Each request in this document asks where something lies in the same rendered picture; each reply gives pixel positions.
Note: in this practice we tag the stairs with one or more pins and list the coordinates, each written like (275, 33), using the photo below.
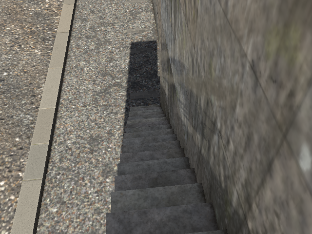
(155, 190)

